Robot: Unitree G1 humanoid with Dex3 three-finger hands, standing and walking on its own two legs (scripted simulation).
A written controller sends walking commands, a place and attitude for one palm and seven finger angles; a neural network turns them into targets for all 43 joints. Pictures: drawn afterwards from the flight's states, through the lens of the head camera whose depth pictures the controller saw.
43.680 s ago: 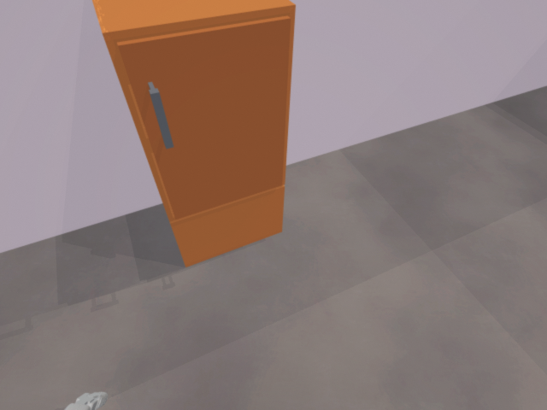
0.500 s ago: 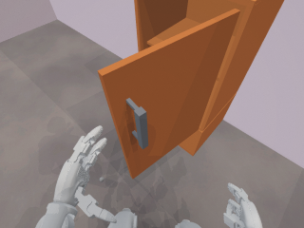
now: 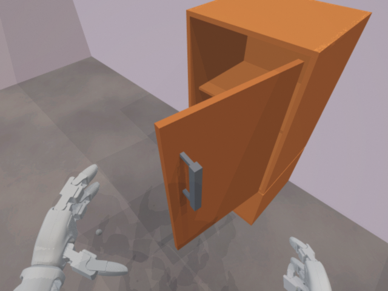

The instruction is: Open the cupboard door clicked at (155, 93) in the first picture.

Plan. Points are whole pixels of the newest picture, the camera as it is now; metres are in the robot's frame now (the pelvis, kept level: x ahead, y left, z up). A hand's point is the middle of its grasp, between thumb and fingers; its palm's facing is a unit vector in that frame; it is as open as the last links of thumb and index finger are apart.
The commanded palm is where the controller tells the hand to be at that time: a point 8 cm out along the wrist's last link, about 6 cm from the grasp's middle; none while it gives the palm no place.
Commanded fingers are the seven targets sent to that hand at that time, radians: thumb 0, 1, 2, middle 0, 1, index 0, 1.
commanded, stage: draw the hand back to the body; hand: left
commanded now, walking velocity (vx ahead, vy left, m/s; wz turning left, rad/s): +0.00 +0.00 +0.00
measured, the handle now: (190, 182) +0.35 +0.04 +0.03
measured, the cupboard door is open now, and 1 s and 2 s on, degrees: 80 80 80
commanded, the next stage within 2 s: step back with the hand held close in 0.96 s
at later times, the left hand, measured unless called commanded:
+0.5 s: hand (42, 190) +0.22 +0.25 +0.17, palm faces +0.38 -0.83 -0.41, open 10.1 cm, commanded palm +0.17 +0.30 +0.20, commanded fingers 0.00 0.80 0.86 -0.20 -0.30 -0.20 -0.30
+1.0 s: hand (41, 185) +0.22 +0.24 +0.19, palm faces +0.42 -0.81 -0.41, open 7.5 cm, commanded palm +0.17 +0.29 +0.21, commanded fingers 0.00 0.90 0.90 -0.20 -0.30 -0.20 -0.30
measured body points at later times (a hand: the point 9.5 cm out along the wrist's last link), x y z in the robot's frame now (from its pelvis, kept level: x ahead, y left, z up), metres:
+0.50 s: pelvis +0.03 +0.01 +0.04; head +0.01 -0.01 +0.49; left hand +0.20 +0.30 +0.20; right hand +0.21 -0.21 -0.04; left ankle +0.03 +0.11 -0.70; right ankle -0.02 -0.12 -0.70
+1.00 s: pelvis +0.03 -0.01 +0.04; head +0.01 -0.03 +0.49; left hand +0.19 +0.29 +0.21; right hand +0.21 -0.24 -0.04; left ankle +0.03 +0.11 -0.70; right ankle -0.02 -0.12 -0.70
